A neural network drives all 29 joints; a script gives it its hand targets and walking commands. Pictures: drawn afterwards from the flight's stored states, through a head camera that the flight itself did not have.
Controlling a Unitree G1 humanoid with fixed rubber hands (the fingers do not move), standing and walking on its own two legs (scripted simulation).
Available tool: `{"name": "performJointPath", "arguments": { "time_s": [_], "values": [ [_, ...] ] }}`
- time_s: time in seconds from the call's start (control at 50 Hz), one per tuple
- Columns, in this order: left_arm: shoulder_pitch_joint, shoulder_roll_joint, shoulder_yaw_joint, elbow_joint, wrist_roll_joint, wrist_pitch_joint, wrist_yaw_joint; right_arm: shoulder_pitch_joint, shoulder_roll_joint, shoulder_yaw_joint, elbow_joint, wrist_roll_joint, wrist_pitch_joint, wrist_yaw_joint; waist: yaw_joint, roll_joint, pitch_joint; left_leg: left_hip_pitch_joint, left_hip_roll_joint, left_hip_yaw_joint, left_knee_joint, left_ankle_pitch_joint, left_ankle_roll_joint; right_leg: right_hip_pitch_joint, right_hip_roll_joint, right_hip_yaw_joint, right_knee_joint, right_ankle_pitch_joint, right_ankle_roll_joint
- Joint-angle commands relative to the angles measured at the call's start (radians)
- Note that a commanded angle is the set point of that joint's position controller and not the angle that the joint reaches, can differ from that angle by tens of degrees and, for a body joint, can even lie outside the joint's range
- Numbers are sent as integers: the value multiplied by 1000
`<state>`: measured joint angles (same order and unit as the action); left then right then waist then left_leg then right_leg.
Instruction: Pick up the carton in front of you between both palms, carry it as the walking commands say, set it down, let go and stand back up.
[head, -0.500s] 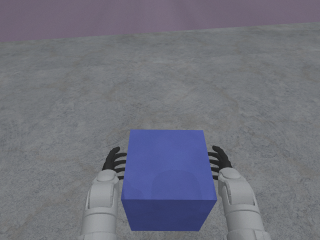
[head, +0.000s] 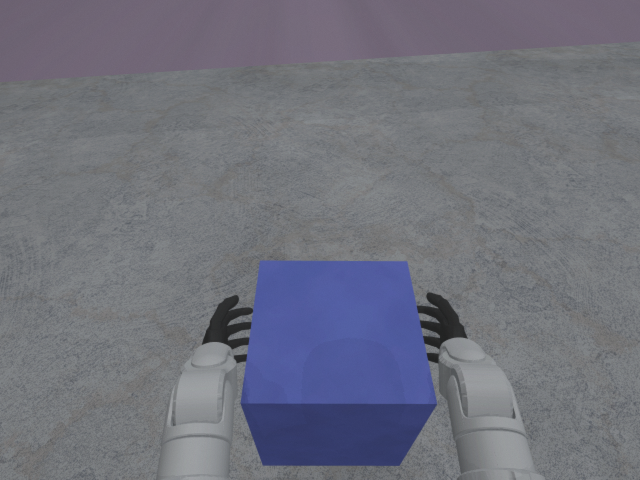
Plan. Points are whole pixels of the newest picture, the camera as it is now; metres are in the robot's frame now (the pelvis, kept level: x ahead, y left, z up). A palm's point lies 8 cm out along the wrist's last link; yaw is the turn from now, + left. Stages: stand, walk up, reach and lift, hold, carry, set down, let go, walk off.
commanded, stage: carry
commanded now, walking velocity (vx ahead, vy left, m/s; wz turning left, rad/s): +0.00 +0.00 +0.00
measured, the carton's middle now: (332, 367) +0.31 +0.00 -0.05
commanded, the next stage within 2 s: hold in 0.16 s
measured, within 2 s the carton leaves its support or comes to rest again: neither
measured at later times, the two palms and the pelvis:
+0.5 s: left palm (233, 353) +0.28 +0.13 +0.05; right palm (477, 368) +0.25 -0.17 +0.05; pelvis -0.01 +0.01 +0.01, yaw -5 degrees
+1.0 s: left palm (235, 334) +0.32 +0.13 +0.03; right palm (461, 353) +0.28 -0.16 +0.03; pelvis -0.01 +0.02 +0.00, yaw -7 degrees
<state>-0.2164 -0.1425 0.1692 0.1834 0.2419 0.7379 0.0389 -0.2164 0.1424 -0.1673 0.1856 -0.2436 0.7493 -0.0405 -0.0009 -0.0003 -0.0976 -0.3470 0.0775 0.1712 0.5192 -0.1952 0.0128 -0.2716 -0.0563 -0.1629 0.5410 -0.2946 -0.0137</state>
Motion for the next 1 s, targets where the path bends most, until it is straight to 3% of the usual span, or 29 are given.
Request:
{"name": "performJointPath", "arguments": {
  "time_s": [0.0, 0.14, 0.16, 0.18, 0.22, 0.26, 0.4, 0.52, 0.76, 0.9, 0.98],
  "values": [
    [-475, -926, -564, -74, -269, -43, -250, -495, 923, 566, -93, 273, -57, 252, 0, 3, -268, 143, 97, -110, -61, 151, 6, 44, -107, 110, -97, 149, -8],
    [-483, -930, -565, -74, -271, -45, -252, -500, 927, 565, -91, 273, -58, 253, 0, 2, -265, 141, 97, -109, -63, 142, 3, 38, -108, 112, -101, 145, -10],
    [-410, -939, -558, -98, -270, -41, -263, -422, 959, 543, -81, 261, -61, 264, -2, -71, -153, 383, -182, -232, -81, 278, 18, 76, 115, 242, -169, 369, -23],
    [-404, -936, -538, -114, -261, -54, -258, -434, 942, 538, -106, 248, -75, 263, -2, -28, -214, 407, -164, -254, -97, 274, 26, 127, 96, 270, -158, 413, -25],
    [-444, -925, -552, -120, -254, -54, -261, -440, 936, 521, -83, 234, -80, 258, -6, -41, -205, 379, -163, -252, -102, 307, 12, 181, 114, 271, -176, 389, -22],
    [-475, -904, -564, -123, -261, -58, -267, -431, 925, 503, -51, 225, -85, 244, -21, -53, -184, 345, -162, -255, -107, 254, 3, 232, 120, 270, -197, 316, -19],
    [-498, -948, -521, -38, -230, -62, -268, -541, 957, 519, -16, 248, -88, 281, 22, -8, -129, 361, -168, -249, -135, 121, 9, 158, 111, 268, -205, 181, -11],
    [-548, -985, -493, 35, -222, -59, -292, -590, 981, 484, 49, 238, -90, 304, 12, -4, -96, 378, -156, -246, -149, 32, 7, 99, 109, 261, -219, 74, -18],
    [-650, -1014, -465, 95, -227, -62, -315, -672, 993, 428, 114, 215, -99, 325, -1, 14, -96, 383, -127, -261, -174, -52, -5, 74, 124, 242, -205, 9, -28],
    [-805, -992, -269, 319, -131, -119, -305, -835, 945, 231, 331, 99, -165, 331, -7, 20, -34, 300, -119, -279, -126, -193, -1, -28, 127, 232, -133, -90, -35],
    [-837, -892, -97, 439, -25, -185, -270, -865, 873, 68, 448, -6, -224, 287, -3, 8, -2, 209, -134, -268, -54, -140, 7, -120, 135, 233, -72, -75, -31]
  ]
}}
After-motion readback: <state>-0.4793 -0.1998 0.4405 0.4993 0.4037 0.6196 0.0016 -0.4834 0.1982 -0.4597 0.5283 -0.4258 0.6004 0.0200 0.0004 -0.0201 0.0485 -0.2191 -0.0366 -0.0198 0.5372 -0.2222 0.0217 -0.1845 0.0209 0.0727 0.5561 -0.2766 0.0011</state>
